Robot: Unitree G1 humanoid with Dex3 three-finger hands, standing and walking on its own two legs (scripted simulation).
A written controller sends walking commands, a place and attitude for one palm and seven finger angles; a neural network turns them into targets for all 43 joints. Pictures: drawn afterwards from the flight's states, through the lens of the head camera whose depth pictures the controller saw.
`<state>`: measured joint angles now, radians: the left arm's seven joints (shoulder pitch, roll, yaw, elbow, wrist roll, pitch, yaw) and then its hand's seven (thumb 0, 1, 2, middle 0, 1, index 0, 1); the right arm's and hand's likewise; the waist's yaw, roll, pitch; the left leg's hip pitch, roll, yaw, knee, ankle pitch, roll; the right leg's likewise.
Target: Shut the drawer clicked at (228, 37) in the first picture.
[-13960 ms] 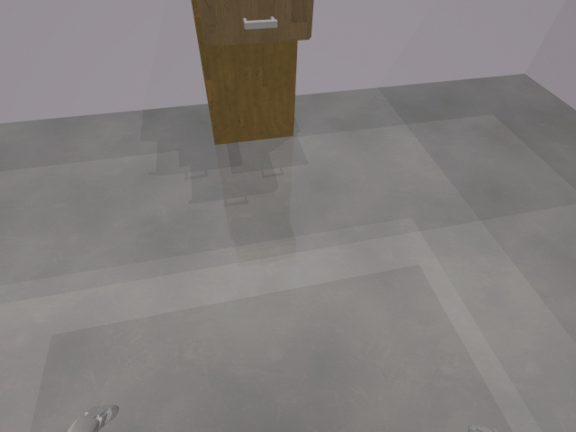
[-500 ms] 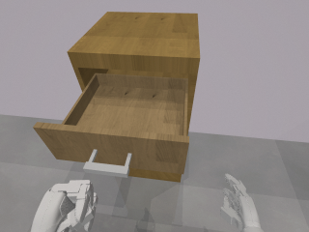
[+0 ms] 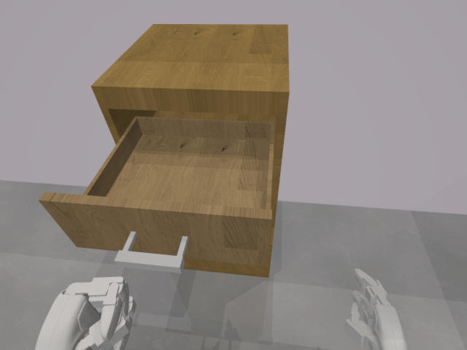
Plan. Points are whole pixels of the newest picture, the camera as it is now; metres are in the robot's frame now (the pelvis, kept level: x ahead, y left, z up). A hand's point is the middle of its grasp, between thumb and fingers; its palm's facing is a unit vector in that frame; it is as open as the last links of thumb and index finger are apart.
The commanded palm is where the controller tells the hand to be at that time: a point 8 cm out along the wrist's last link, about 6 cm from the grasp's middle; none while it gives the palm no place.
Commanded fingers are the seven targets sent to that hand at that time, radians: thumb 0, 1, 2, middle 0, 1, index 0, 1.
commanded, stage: bring the fist close to the handle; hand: left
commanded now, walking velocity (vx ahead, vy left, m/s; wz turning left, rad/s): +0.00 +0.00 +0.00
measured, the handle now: (154, 250) +0.29 +0.18 +0.02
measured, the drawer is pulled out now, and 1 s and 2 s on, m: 0.30 0.30 0.27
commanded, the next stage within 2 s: push the drawer shut in 1.38 s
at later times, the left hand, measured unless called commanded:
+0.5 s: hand (143, 315) +0.16 +0.15 +0.07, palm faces -0.05 -1.00 -0.03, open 3.3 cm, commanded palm +0.13 +0.20 +0.07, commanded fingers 0.00 0.90 0.90 -1.40 -1.60 -1.40 -1.60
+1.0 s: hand (158, 295) +0.20 +0.15 +0.02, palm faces -0.06 -1.00 -0.03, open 3.2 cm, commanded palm +0.18 +0.20 +0.02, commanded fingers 0.00 0.90 0.90 -1.40 -1.60 -1.40 -1.60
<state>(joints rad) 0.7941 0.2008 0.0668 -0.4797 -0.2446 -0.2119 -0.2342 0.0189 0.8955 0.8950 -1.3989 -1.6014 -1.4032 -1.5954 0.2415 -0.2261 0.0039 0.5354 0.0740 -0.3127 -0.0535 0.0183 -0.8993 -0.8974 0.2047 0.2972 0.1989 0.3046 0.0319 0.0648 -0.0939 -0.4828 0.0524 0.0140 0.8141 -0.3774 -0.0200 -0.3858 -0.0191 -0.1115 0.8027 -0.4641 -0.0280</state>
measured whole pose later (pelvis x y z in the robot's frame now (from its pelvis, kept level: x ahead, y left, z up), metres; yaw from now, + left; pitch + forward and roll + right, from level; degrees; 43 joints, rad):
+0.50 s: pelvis +0.00 +0.00 -0.01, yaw +0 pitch +6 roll +0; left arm 0.66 0.16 0.03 -0.29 -0.22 -0.30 -0.22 0.02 0.90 0.90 -1.40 -1.60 -1.40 -1.60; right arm 0.23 -0.23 0.00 0.53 0.04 -0.25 -0.04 0.02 -0.90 -0.90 0.21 0.30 0.20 0.30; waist 0.00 0.05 -0.08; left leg -0.61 0.04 0.01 0.89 -0.39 -0.02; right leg -0.51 -0.03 -0.11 0.89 -0.49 -0.03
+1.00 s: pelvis -0.01 +0.01 -0.04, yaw +0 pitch +12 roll -1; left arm 0.46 0.17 0.03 -0.13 -0.19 -0.38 -0.16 0.01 0.90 0.90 -1.40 -1.60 -1.40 -1.60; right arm 0.22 -0.23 0.00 0.51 0.03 -0.18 -0.03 0.02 -0.90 -0.90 0.21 0.30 0.20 0.30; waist -0.02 0.04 -0.11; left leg -0.81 0.05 0.01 1.05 -0.45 -0.01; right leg -0.72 -0.03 -0.10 1.05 -0.55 -0.02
